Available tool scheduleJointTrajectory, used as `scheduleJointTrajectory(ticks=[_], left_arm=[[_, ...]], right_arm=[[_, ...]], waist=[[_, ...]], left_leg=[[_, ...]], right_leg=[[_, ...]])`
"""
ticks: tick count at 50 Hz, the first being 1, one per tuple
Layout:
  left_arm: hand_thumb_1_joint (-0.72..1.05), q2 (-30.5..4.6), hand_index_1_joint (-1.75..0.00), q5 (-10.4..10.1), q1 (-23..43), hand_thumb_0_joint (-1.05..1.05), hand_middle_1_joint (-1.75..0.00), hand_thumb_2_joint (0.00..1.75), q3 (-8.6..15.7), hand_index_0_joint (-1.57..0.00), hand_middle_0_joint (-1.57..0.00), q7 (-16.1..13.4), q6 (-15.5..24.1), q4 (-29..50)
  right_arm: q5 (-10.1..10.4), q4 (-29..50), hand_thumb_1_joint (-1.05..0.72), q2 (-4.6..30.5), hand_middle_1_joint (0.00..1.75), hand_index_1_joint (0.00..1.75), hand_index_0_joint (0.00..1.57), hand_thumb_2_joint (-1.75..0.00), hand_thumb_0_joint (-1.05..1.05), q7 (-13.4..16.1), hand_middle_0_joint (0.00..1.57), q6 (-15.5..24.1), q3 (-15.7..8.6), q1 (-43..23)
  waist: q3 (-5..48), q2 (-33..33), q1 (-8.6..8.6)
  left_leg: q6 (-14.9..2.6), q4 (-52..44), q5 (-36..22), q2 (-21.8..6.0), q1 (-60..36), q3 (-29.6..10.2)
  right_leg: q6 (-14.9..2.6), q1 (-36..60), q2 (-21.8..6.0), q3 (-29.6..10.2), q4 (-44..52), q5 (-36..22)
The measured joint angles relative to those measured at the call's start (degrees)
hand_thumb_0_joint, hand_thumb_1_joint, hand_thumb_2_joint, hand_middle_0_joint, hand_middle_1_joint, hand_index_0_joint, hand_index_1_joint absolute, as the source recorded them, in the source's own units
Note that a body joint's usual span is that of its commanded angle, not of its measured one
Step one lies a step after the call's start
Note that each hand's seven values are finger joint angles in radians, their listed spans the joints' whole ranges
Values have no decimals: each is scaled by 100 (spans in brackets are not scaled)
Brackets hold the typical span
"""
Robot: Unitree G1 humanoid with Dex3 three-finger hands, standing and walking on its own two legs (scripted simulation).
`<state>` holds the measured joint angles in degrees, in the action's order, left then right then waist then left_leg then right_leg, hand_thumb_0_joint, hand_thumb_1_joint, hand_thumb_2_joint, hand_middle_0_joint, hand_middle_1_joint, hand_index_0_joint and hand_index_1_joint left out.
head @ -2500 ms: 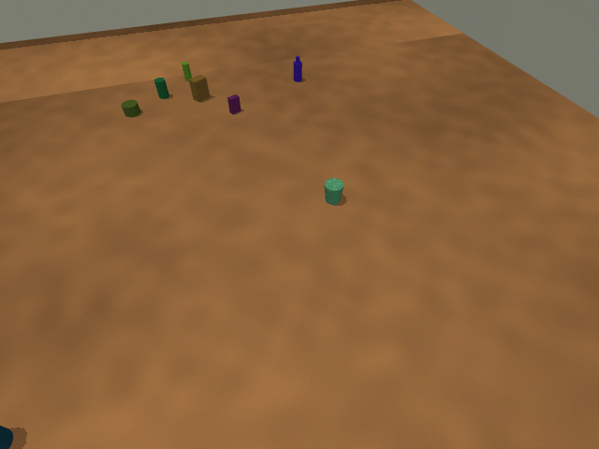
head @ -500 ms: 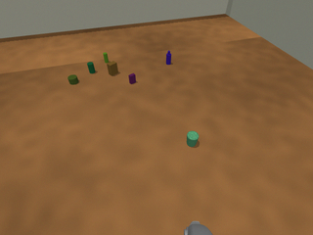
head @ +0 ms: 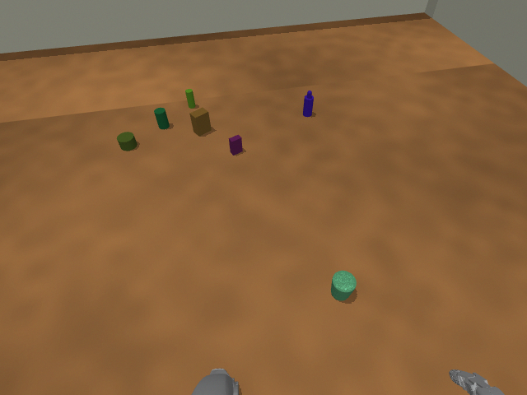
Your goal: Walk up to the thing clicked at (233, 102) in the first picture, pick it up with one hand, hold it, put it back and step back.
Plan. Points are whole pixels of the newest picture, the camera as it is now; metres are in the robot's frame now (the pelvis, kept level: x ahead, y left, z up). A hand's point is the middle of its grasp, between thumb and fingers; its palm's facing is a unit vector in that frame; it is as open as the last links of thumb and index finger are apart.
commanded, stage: walk up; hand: left
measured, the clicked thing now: (235, 145) +1.49 +0.22 -0.72
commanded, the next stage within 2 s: none
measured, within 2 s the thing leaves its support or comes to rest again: neither
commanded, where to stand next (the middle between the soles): +1.11 +0.00 m, yaw +0 degrees
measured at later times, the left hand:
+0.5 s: hand (149, 269) +0.39 +0.27 -0.13, palm faces -0.13 -0.92 -0.36, open 7.4 cm
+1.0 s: hand (175, 224) +0.50 +0.24 -0.13, palm faces +0.01 -0.92 -0.40, open 7.4 cm
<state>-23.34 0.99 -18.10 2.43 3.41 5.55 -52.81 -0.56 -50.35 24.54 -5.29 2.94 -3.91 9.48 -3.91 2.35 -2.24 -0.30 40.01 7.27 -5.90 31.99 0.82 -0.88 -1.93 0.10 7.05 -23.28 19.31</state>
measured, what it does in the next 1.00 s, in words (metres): walks ahead: left foot, then right foot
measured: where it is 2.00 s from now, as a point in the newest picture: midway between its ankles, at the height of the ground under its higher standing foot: (282, 239)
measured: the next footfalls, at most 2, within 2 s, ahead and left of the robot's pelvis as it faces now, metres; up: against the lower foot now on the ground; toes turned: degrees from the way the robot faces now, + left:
left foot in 0.10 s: +0.24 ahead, +0.13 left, +0.00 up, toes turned +6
right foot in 0.56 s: +0.47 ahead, -0.14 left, +0.00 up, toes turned -7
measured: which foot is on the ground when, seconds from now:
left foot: up 0.00-0.08, down 0.10-0.60, up 0.62-1.00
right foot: down 0.00-0.12, up 0.14-0.54, down 0.56-1.00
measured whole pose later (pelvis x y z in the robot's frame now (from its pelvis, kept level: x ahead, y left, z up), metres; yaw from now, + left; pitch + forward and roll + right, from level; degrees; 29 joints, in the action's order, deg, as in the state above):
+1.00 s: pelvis +0.48 -0.05 +0.00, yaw +1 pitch -3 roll -2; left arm -23.3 1.2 -20.0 3.4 2.4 5.3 -50.8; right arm -1.3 -52.0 24.6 -4.8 0.9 -4.1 13.7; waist -4.4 3.0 -2.1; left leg 0.2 39.7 5.9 -4.6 30.3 -1.7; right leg -2.5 -1.9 1.6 8.5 -22.0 17.6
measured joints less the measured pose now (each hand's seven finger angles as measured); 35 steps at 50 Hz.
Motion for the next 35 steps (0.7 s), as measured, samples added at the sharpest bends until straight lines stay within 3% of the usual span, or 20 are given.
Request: scheduleJointTrajectory(ticks=[4, 6, 9, 12, 16, 20, 24, 27, 28, 30, 33, 35], left_arm=[[90, -209, -30, 3, -172, 1, -30, 89, 46, -21, -21, -7, -48, -7], [90, -295, -30, -13, -151, 1, -30, 89, 75, -21, -21, -74, -128, -78], [90, -178, -30, -73, -14, 1, -30, 89, -14, -20, -21, -159, -236, -116], [91, -178, -30, -103, 117, 1, -30, 89, -105, -20, -21, -123, -197, -85], [91, -217, -30, -128, 304, 1, -30, 89, -69, -20, -21, -26, -175, 90], [90, -223, -30, -68, 458, 1, -30, 89, -21, -20, -21, 89, -245, 157], [90, -176, -30, -34, 652, 1, -30, 89, 25, -20, -21, 170, -275, 134], [90, -132, -30, -27, 737, 1, -30, 89, 54, -20, -21, 176, -264, 96], [90, -119, -30, -19, 749, 1, -30, 89, 63, -20, -21, 168, -243, 89], [90, 29, -30, 8, 868, 1, -30, 89, 94, -20, -21, 111, -163, 72], [90, 102, -30, -44, 898, 1, -30, 89, 57, -20, -21, 33, -38, 227], [90, 188, -30, -95, 795, 1, -30, 89, 11, -20, -21, -23, -14, 277]], right_arm=[[-60, -21, -91, -37, 30, 30, 21, -89, 1, -50, 20, 36, -39, -8], [-145, -25, -91, -123, 30, 30, 21, -89, 1, 7, 20, 110, -82, -34], [-95, 96, -91, -161, 30, 30, 21, -89, 1, 101, 20, 194, -69, 6], [15, 102, -91, -270, 30, 30, 21, -89, 1, 190, 20, 207, 17, 186], [70, 24, -91, -315, 30, 30, 21, -89, 1, 225, 20, 244, 108, 584], [44, -74, -91, -264, 30, 30, 21, -89, 1, 221, 21, 233, 112, 895], [40, -128, -90, -146, 30, 30, 21, -89, 1, 202, 21, 197, 88, 1080], [37, -156, -90, -59, 30, 30, 21, -89, 1, 222, 21, 133, 61, 1186], [34, -157, -90, -30, 30, 30, 21, -89, 1, 236, 21, 112, 52, 1224], [28, -208, -91, 42, 30, 30, 21, -89, 1, 291, 21, 52, 20, 1147], [35, -247, -91, -55, 30, 30, 21, -89, 1, 327, 20, -6, 124, 1010], [71, -272, -91, -48, 30, 30, 21, -89, 1, 318, 20, -19, 163, 890]], waist=[[116, -212, -103], [99, -524, -42], [-9, -504, 107], [-66, -568, 243], [-99, -645, 333], [-93, -601, 389], [-97, -481, 487], [10, -372, 542], [60, -316, 546], [-26, 46, 537], [-106, -42, 392], [-97, -41, 289]], left_leg=[[-125, -735, -257, 134, -478, 254], [-195, -406, 55, 380, -568, 413], [-256, -78, 576, 386, -761, 468], [-218, -583, 600, 419, -1345, 540], [-202, -1243, 610, 511, -2053, 593], [-152, -1636, 762, 543, -2609, 657], [-9, -1703, 1082, 541, -2991, 680], [130, -1456, 1517, 488, -3147, 681], [178, -1271, 1721, 435, -3160, 670], [8, -364, 2003, 79, -2939, 518], [-145, 1674, 1968, 331, -2058, 135], [-189, 2344, 1643, 440, -1493, -22]], right_leg=[[126, 308, -68, 3, -395, 716], [8, 86, -392, -84, -1392, 1084], [-200, -917, -169, -658, -3600, 907], [-213, -1826, -128, -899, -4279, 323], [-65, -2639, -386, -949, -3729, -223], [73, -2969, -639, -798, -2594, -719], [10, -2818, -674, -647, -1425, -1365], [-75, -2464, -560, -505, -984, -1414], [-92, -2301, -485, -457, -878, -1381], [-120, -2189, -225, -253, -1144, -1075], [-200, -1948, -284, -241, -1316, -702], [-203, -1613, -289, -241, -1016, -702]])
